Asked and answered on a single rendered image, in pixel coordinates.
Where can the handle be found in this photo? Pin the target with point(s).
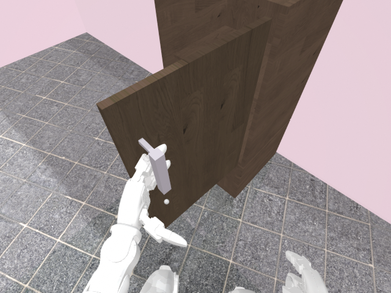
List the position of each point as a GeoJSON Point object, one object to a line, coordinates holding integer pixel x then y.
{"type": "Point", "coordinates": [159, 166]}

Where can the robot right hand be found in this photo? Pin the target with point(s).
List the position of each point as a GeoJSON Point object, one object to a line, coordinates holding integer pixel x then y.
{"type": "Point", "coordinates": [311, 281]}

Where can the robot left thigh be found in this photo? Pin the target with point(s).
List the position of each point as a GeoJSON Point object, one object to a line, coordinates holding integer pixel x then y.
{"type": "Point", "coordinates": [161, 281]}

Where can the robot left hand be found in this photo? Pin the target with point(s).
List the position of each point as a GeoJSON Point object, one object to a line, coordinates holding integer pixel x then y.
{"type": "Point", "coordinates": [136, 195]}

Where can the left robot shin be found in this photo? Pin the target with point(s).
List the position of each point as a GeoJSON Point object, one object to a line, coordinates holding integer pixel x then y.
{"type": "Point", "coordinates": [165, 267]}

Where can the cupboard door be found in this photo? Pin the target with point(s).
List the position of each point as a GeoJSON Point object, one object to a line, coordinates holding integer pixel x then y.
{"type": "Point", "coordinates": [199, 107]}

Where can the left robot forearm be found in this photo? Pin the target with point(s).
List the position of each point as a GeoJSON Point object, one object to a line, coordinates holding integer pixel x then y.
{"type": "Point", "coordinates": [119, 255]}

